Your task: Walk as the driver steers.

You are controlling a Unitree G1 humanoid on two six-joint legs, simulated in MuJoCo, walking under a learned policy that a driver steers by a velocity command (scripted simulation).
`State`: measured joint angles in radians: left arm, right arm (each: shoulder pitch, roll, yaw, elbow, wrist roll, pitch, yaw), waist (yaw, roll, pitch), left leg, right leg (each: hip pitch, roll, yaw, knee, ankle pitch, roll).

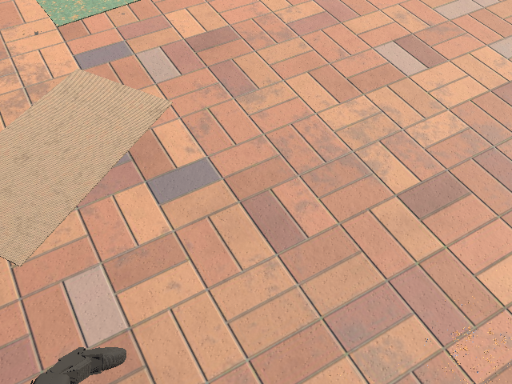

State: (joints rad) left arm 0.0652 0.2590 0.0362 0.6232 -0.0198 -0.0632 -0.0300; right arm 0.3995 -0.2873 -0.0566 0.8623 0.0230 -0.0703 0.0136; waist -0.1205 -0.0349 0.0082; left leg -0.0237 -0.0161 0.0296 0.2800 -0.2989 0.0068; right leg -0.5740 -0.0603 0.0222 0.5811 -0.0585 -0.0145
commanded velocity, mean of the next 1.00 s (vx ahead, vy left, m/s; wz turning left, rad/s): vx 0.50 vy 0.00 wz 0.40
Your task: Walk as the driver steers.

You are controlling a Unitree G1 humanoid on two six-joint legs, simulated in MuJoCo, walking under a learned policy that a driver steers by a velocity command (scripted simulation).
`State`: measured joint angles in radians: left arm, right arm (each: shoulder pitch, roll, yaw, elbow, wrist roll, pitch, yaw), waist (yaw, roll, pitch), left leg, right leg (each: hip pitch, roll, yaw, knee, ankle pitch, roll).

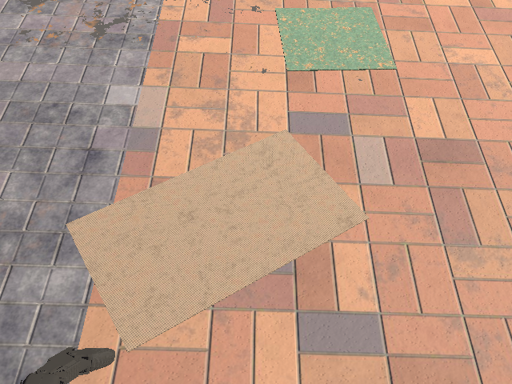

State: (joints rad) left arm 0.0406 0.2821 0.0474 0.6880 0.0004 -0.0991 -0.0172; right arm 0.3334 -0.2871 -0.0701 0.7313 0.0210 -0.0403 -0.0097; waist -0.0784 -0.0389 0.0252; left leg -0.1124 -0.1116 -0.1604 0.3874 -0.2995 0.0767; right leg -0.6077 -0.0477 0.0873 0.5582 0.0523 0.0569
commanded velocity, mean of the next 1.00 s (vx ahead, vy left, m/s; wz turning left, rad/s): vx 0.50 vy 0.00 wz -0.05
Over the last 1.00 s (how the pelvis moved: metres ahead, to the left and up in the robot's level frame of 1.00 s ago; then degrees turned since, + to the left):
0.53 0.09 0.00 28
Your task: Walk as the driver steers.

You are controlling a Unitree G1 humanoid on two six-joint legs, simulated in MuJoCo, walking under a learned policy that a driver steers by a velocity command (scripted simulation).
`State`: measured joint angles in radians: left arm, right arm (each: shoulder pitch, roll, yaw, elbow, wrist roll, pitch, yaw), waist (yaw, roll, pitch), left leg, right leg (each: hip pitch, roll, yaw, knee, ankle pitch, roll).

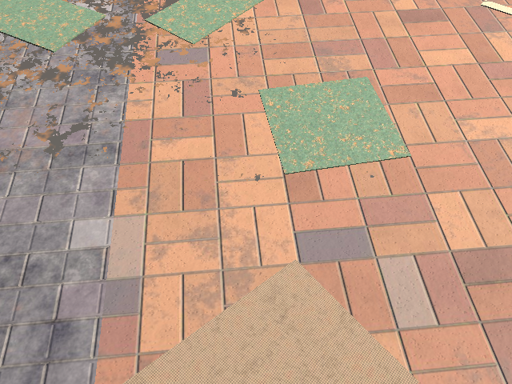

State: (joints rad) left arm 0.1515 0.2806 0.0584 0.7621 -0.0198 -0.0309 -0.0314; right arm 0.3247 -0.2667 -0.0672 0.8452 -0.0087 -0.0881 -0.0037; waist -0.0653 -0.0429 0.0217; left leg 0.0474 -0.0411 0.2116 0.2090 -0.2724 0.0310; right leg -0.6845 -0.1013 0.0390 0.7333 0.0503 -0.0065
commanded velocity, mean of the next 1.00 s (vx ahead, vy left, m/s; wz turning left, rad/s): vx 0.50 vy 0.00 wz -0.41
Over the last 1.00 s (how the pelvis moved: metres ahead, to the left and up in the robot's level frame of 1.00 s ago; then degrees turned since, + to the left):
0.54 0.03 0.00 -7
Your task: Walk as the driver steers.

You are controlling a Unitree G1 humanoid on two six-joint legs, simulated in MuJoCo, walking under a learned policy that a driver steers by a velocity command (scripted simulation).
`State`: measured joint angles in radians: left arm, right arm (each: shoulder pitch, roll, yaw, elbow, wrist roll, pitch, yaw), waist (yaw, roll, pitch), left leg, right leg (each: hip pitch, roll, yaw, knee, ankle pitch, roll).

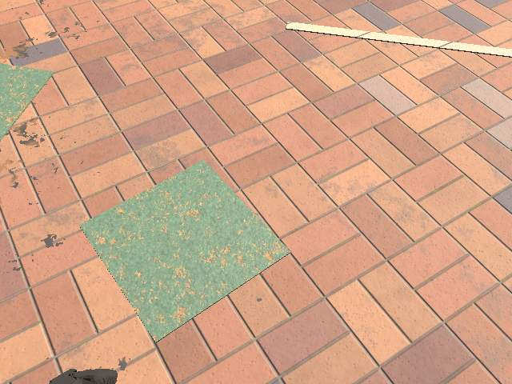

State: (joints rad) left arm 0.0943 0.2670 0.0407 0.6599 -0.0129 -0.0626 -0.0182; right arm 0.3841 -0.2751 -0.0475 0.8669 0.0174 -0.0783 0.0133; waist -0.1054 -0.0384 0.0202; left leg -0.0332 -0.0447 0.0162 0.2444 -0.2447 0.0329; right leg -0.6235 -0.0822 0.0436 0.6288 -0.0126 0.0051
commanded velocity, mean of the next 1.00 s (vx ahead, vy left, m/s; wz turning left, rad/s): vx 0.50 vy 0.00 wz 0.39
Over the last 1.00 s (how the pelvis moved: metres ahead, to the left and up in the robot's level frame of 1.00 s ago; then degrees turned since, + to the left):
0.55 -0.10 0.00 -24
